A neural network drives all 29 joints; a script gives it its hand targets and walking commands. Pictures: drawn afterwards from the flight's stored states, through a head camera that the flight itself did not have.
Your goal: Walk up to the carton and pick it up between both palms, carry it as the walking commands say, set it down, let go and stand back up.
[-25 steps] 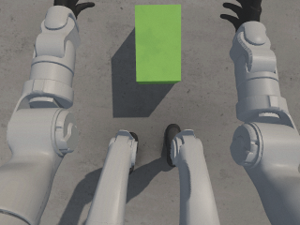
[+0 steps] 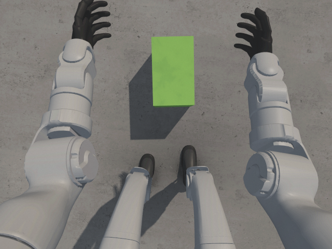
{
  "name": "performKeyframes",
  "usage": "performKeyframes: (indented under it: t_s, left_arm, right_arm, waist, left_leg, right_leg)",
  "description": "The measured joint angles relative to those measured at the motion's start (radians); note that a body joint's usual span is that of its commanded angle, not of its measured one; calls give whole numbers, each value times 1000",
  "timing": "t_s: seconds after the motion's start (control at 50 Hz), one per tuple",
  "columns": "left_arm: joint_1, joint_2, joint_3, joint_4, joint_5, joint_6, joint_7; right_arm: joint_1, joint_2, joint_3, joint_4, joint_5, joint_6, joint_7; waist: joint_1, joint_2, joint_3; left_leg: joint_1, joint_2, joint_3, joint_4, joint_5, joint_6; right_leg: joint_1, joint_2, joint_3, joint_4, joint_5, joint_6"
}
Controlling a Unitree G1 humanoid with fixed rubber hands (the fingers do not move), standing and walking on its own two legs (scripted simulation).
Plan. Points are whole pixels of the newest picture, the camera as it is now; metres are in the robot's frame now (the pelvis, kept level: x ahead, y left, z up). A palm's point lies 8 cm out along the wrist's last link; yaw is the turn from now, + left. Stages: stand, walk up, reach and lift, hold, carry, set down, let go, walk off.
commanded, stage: let go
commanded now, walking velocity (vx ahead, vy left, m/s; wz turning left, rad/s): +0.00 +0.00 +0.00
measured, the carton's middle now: (172, 75) +0.55 -0.01 -0.60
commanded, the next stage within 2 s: stand in 1.24 s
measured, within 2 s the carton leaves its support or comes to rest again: neither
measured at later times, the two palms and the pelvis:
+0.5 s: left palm (34, 120) +0.35 +0.23 -0.02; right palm (298, 136) +0.34 -0.21 -0.03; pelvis +0.05 +0.01 +0.07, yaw -1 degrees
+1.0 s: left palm (4, 206) +0.23 +0.23 +0.03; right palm out of the picture +0.22 -0.24 +0.02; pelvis +0.07 +0.00 +0.09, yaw -1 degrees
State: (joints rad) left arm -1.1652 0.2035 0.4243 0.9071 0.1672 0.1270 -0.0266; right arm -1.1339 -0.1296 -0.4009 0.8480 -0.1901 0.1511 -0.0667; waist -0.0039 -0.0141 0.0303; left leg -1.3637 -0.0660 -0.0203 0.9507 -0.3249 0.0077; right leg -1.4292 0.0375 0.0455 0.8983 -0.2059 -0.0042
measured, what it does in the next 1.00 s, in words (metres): rises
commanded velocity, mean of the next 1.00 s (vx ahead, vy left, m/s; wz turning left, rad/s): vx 0.00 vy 0.00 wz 0.00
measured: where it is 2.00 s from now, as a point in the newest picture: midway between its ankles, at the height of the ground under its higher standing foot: (167, 177)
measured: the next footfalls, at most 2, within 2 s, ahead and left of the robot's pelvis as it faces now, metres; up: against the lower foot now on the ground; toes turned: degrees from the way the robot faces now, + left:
none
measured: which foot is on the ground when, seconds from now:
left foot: down 0.00-1.00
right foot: down 0.00-1.00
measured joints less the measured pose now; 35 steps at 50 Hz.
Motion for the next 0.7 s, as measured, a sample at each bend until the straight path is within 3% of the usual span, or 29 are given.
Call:
performKeyframes:
  t_s: [0.12, 0.24, 0.46, 0.7]
  left_arm:
    - [198, -32, -45, -148, 24, -5, 13]
    - [464, -33, -139, -291, -25, -4, 9]
    - [826, -34, -242, -293, -94, -75, -24]
    - [1233, -28, -332, -400, -156, -116, -20]
  right_arm:
    - [195, 34, 51, -148, -22, -3, -2]
    - [477, 0, 155, -293, 51, 5, 28]
    - [822, -29, 248, -257, 122, -85, 83]
    - [1224, -34, 317, -355, 159, -136, 97]
  waist:
    - [-2, 3, 23]
    - [-7, 2, -11]
    - [11, 19, -69]
    - [12, 38, -5]
  left_leg:
    - [86, 4, -8, -68, 9, 0]
    - [213, 2, -13, -147, 16, 6]
    - [548, 14, -20, -267, 12, 17]
    - [965, 16, -30, -410, 16, 26]
  right_leg:
    - [88, 1, -3, -70, 8, -2]
    - [214, -3, -3, -142, 8, -3]
    - [557, 4, -2, -277, 11, 2]
    - [971, 0, -4, -408, 5, 4]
